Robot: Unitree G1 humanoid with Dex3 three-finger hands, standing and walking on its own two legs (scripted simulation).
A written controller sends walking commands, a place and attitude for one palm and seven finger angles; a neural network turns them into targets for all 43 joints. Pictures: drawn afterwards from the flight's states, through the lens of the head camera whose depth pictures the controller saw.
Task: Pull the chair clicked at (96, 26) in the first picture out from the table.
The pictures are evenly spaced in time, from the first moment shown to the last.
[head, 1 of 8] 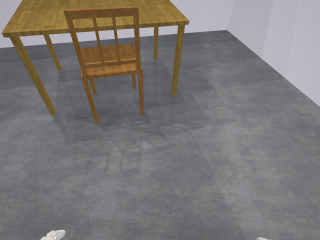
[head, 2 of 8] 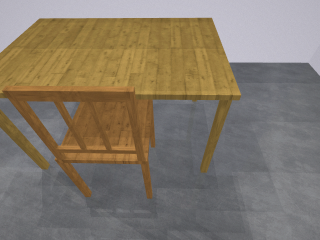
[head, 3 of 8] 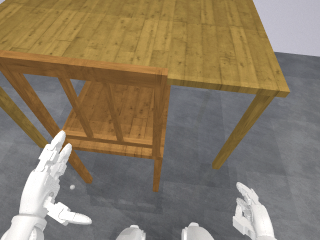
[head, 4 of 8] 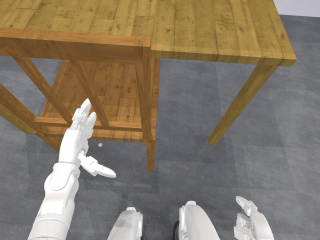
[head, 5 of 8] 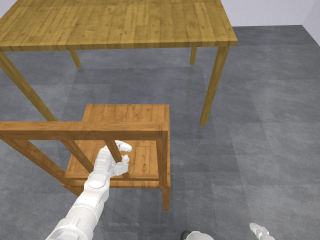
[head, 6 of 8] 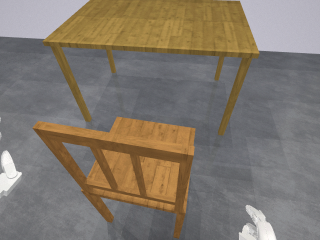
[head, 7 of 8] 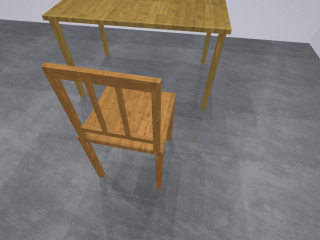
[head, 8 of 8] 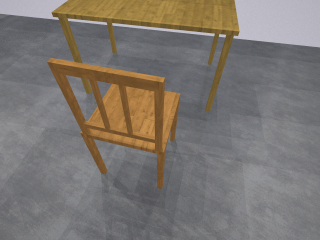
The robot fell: no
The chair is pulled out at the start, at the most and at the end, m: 0.00 0.56 0.56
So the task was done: yes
